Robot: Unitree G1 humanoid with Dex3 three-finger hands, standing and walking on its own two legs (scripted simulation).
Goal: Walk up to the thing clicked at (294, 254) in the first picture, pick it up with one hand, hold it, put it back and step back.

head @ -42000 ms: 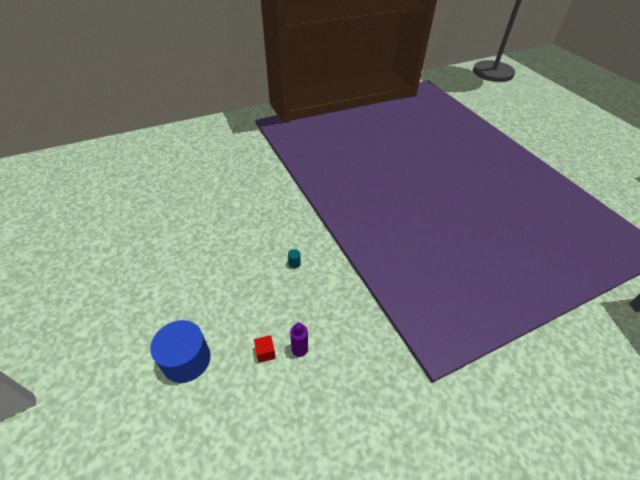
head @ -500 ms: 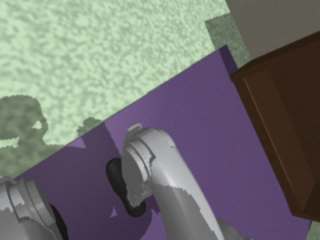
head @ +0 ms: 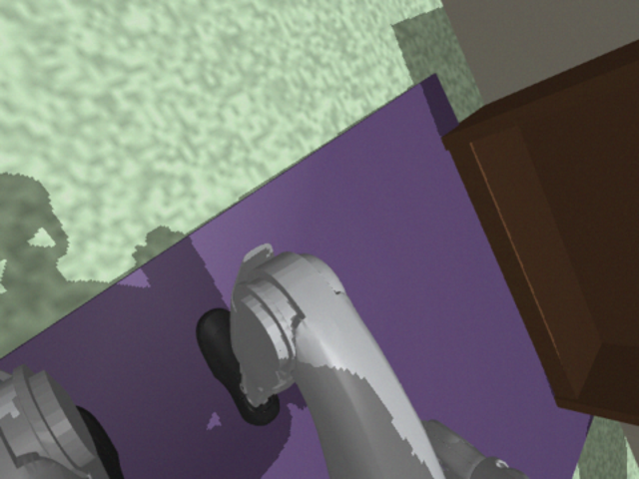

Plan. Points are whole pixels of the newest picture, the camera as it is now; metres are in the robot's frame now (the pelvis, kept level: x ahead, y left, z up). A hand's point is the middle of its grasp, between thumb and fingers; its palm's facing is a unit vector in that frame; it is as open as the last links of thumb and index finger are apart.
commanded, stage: close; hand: left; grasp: from above
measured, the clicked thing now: out of the picture +0.47 +0.31 -0.30
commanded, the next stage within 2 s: settle in 0.88 s
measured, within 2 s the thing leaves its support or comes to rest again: leaves its support in 1.22 s
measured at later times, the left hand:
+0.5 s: hand out of the picture +0.45 +0.30 -0.26, palm faces -0.46 -0.14 -0.88, open 8.6 cm
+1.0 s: hand out of the picture +0.46 +0.31 -0.26, palm faces -0.43 -0.16 -0.89, open 7.4 cm
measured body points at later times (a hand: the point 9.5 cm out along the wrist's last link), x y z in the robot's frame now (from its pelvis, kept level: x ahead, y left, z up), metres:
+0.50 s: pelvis +0.00 +0.00 +0.00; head +0.28 +0.13 +0.32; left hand +0.47 +0.31 -0.21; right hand +0.03 -0.24 -0.04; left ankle +0.06 +0.12 -0.28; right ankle +0.13 -0.10 -0.28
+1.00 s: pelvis +0.00 +0.00 +0.00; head +0.29 +0.12 +0.32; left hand +0.48 +0.32 -0.21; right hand +0.03 -0.24 -0.04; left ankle +0.06 +0.12 -0.28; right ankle +0.13 -0.10 -0.28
